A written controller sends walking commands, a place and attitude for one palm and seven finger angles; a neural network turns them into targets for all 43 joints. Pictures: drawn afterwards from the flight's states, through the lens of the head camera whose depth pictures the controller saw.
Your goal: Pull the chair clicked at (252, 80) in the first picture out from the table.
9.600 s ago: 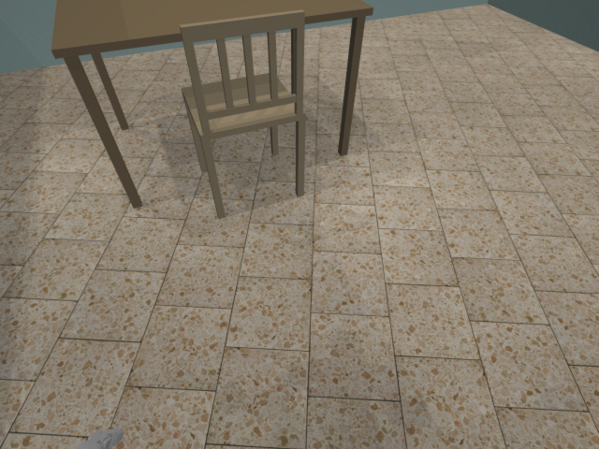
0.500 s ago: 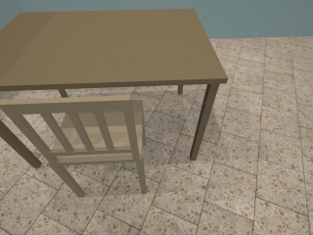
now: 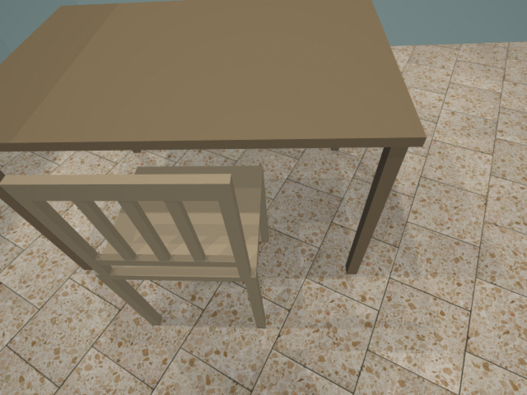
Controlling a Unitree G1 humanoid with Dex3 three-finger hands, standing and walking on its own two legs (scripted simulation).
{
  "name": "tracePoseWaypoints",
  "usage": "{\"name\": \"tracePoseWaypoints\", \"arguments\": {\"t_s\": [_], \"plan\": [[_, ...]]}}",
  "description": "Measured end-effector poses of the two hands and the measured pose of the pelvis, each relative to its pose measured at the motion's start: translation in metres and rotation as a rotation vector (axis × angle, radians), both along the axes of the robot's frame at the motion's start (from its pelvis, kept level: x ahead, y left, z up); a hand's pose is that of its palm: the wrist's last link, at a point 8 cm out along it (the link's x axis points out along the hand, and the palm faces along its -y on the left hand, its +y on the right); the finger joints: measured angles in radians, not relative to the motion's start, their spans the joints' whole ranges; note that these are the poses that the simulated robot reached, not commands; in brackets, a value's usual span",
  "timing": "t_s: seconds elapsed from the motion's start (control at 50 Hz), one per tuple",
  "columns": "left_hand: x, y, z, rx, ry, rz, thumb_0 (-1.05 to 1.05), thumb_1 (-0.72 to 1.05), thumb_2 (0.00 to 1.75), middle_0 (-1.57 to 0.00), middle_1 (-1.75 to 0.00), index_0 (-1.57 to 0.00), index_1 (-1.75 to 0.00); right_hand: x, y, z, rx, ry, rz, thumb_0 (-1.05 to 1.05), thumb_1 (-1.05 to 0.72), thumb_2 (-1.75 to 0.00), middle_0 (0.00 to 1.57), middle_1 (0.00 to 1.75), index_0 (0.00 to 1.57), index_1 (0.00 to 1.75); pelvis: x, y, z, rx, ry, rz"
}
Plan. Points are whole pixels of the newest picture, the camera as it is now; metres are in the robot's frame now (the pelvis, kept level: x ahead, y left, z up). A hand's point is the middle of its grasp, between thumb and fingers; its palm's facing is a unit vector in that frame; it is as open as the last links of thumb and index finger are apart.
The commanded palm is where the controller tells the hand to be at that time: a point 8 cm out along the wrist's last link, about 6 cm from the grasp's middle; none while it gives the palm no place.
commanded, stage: come to a stop and stand still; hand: left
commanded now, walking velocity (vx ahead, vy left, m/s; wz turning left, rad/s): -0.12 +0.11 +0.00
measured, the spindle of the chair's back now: (147, 231) +0.43 +0.28 -0.10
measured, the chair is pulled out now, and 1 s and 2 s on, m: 0.00 0.00 0.00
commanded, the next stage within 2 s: look again from close up in 0.70 s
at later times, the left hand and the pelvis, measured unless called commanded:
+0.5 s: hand out of the picture +0.01 +0.24 -0.16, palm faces -0.01 -0.97 -0.25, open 7.3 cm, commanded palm none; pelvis -0.02 +0.05 +0.00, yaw -3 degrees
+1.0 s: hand out of the picture +0.05 +0.22 -0.16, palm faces -0.06 -0.98 -0.21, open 7.3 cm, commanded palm none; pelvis +0.02 +0.05 +0.01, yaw -4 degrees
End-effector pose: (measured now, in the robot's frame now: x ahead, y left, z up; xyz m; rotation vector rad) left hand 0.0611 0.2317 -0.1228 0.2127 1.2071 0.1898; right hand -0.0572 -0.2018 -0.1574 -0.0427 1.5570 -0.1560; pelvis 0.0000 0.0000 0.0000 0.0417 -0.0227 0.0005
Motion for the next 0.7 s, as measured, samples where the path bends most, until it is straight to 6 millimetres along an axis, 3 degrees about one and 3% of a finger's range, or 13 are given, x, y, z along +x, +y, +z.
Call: {"name": "tracePoseWaypoints", "arguments": {"t_s": [0.14,0.26,0.44,0.58,0.7], "plan": [[-0.017,0.001,-0.003,-0.017,0.045,0.008,0.0,0.94,0.9,-0.2,-0.3,-0.2,-0.3,0.082,-0.022,0.011,-0.062,-0.22,0.043,0.01,-0.93,-0.9,0.2,0.3,0.2,0.3,-0.009,0.001,0.005,0.0,0.0,-0.019],[-0.042,0.01,-0.021,-0.054,0.083,0.021,0.0,0.92,0.9,-0.2,-0.3,-0.2,-0.3,0.108,-0.021,0.02,-0.111,-0.336,0.073,0.0,-0.93,-0.9,0.19,0.3,0.2,0.3,-0.013,0.013,-0.003,-0.035,-0.013,-0.03],[-0.054,0.043,-0.009,-0.037,0.073,-0.015,0.01,0.91,0.9,-0.21,-0.3,-0.2,-0.3,0.099,0.017,0.023,-0.077,-0.402,0.069,0.0,-0.92,-0.9,0.2,0.3,0.2,0.3,-0.014,0.045,0.001,-0.04,-0.018,-0.053],[-0.061,0.064,0.001,-0.003,0.116,-0.025,0.01,0.91,0.9,-0.2,-0.3,-0.2,-0.3,0.072,0.025,0.018,-0.063,-0.31,0.079,-0.01,-0.94,-0.9,0.2,0.3,0.2,0.3,-0.016,0.056,0.006,-0.031,0.011,-0.061],[-0.06,0.064,0.003,-0.005,0.16,-0.029,0.01,0.91,0.9,-0.2,-0.3,-0.2,-0.3,0.051,0.031,0.015,-0.042,-0.215,0.068,0.0,-0.92,-0.9,0.2,0.3,0.2,0.3,-0.007,0.057,0.008,-0.028,0.024,-0.066]]}}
